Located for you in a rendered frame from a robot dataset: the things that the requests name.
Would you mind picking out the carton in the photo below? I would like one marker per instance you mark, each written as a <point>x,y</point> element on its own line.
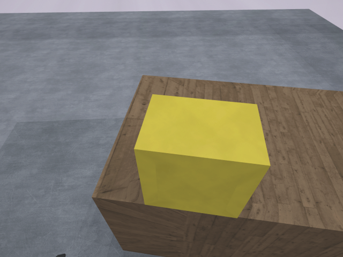
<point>199,155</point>

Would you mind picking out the pedestal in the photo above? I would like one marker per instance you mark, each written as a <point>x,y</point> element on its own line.
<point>295,211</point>

